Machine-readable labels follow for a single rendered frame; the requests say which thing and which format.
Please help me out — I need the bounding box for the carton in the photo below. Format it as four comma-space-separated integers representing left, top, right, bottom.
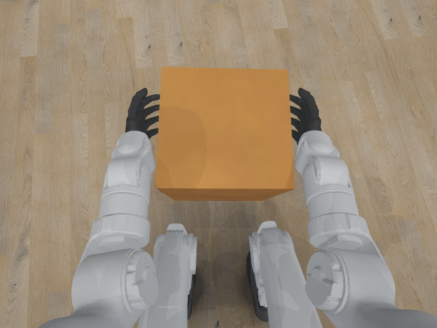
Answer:
156, 67, 295, 201

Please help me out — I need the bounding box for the right robot thigh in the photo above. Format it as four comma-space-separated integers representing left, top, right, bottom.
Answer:
249, 227, 322, 328

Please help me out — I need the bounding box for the right robot hand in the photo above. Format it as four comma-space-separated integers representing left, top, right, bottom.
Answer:
290, 88, 322, 145

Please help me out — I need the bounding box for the left robot hand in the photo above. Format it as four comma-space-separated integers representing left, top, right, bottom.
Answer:
125, 88, 160, 139

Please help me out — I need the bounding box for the left robot forearm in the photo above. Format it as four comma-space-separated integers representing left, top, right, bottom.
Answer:
72, 131, 155, 307

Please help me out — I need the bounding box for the right robot forearm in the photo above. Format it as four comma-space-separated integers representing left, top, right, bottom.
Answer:
294, 131, 395, 284

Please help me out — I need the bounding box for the left robot foot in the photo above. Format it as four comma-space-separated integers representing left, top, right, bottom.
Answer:
187, 272, 196, 320

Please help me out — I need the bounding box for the robot right upper arm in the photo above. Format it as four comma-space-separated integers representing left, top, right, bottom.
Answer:
305, 247, 437, 328

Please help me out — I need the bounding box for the robot left upper arm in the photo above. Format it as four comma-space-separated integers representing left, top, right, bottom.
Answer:
38, 248, 159, 328

